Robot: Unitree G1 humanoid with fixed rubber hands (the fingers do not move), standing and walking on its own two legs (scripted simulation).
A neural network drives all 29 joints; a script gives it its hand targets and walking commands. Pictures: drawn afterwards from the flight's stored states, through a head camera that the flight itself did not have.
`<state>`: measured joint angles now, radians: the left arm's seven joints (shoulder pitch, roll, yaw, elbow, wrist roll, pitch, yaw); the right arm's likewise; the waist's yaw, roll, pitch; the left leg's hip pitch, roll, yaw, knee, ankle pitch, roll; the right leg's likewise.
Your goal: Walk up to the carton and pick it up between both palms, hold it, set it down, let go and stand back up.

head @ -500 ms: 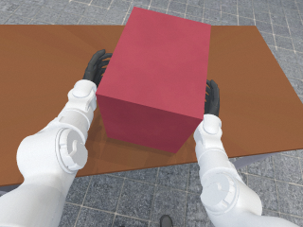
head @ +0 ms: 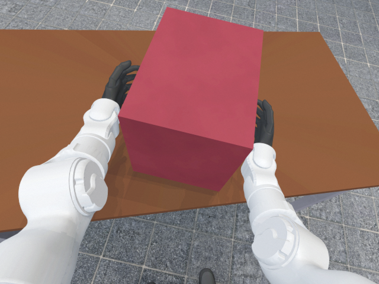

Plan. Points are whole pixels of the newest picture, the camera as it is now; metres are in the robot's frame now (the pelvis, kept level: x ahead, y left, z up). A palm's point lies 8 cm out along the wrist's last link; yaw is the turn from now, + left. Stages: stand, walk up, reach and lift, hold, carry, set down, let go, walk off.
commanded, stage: reach and lift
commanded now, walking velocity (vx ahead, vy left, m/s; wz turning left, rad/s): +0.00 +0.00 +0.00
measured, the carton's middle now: (194, 104) +0.52 -0.06 -0.01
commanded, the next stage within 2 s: none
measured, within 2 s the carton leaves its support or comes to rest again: leaves its support in 1.08 s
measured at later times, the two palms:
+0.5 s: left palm (113, 101) +0.49 +0.12 +0.05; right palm (261, 139) +0.39 -0.19 +0.02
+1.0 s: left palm (108, 111) +0.46 +0.12 +0.06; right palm (262, 143) +0.38 -0.19 +0.03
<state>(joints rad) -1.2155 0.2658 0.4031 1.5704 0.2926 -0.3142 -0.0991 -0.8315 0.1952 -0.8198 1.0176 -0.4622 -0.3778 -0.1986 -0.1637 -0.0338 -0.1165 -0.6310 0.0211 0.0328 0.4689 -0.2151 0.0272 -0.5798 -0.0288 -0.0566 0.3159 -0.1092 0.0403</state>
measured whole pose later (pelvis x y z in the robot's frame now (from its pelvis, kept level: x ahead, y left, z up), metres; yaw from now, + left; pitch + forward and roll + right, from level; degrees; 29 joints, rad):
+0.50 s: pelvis +0.00 -0.01 +0.00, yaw +0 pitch +22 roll -2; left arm -1.20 0.26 0.27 1.65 0.19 -0.40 -0.07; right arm -0.80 0.14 -0.72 1.13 -0.37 -0.47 -0.22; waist -0.14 -0.02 -0.15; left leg -0.63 0.03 0.03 0.44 -0.20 0.02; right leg -0.57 -0.02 -0.06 0.29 -0.10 0.03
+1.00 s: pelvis +0.00 -0.01 +0.00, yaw +2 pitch +20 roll -2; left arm -1.09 0.22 0.09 1.62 0.02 -0.40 -0.03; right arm -0.72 0.07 -0.45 1.12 -0.15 -0.38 -0.23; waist -0.14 0.03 -0.19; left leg -0.60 0.02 0.01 0.47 -0.22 0.02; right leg -0.54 -0.03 -0.08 0.33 -0.13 0.03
